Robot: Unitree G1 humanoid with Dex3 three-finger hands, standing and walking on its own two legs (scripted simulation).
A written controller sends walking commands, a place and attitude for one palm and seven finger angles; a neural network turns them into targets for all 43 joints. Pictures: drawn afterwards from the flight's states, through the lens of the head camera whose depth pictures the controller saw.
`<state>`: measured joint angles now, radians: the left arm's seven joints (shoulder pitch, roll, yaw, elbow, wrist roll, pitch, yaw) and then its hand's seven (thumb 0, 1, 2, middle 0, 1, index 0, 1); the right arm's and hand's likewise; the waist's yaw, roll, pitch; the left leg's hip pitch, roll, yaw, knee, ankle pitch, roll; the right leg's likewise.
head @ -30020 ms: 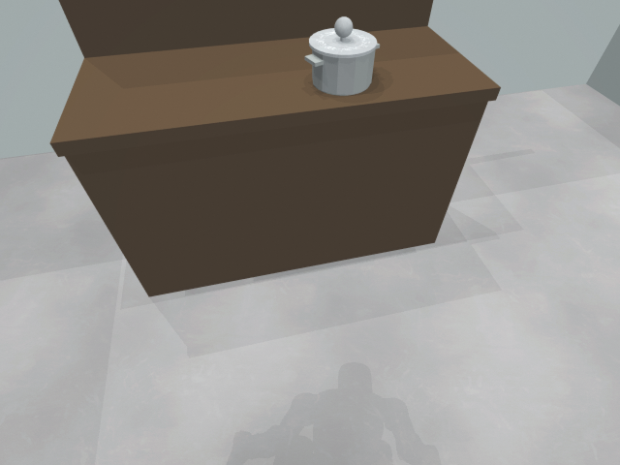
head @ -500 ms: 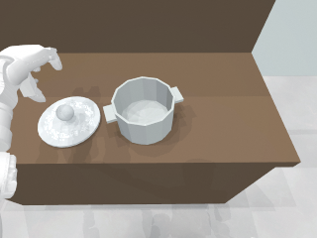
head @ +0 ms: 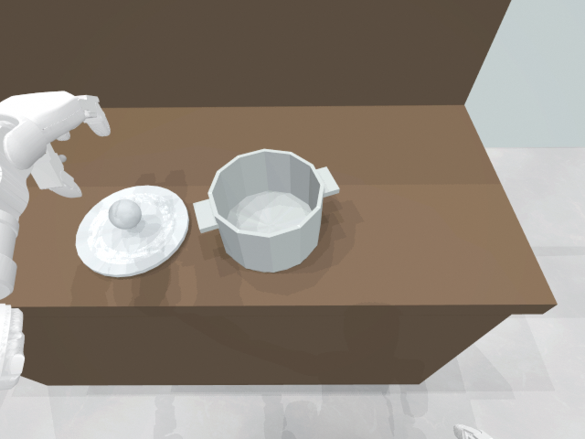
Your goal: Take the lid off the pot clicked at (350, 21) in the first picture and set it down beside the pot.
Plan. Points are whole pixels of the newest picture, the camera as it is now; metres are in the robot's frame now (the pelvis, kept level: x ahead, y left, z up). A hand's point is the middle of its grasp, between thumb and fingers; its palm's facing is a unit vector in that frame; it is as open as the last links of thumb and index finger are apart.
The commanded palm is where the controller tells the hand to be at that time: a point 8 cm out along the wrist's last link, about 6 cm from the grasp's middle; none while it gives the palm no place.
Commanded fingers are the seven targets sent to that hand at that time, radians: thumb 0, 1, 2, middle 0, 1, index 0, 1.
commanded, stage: draw the hand back to the body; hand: left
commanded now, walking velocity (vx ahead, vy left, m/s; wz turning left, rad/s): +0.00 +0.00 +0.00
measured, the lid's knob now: (125, 214) +0.45 +0.28 +0.01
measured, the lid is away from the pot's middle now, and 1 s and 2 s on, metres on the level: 0.24 0.24 0.24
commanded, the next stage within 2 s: none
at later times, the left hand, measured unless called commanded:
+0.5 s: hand (106, 178) +0.39 +0.23 +0.16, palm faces +0.20 -0.86 -0.47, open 11.0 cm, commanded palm +0.34 +0.28 +0.21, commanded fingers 0.00 0.12 0.63 -0.31 -0.82 -0.31 -0.82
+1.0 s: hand (68, 219) +0.31 +0.23 +0.18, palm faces +0.44 -0.85 -0.29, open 9.1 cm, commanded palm +0.26 +0.26 +0.20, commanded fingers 0.00 0.68 0.82 -0.23 -0.45 -0.23 -0.45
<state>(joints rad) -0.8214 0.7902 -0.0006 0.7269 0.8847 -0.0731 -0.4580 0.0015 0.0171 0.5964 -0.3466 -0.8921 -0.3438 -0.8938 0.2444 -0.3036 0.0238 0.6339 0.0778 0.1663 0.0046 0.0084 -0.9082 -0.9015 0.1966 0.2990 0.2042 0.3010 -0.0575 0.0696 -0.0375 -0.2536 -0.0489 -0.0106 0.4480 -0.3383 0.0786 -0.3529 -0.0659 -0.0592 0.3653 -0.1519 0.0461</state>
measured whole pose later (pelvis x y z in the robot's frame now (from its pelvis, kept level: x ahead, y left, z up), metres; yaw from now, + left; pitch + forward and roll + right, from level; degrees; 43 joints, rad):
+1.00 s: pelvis +0.00 -0.04 +0.00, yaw +0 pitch +0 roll -2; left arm -0.09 0.40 0.35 0.01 -0.06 -0.08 0.10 0.01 0.46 0.75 -0.27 -0.59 -0.27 -0.59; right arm 0.18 -0.28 0.01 0.69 0.04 -0.07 -0.06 0.01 -0.91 -0.90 0.20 0.30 0.20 0.30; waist 0.03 0.07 0.02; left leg -0.05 0.02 -0.01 0.41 -0.35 0.02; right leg -0.18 -0.01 -0.07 0.37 -0.19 0.01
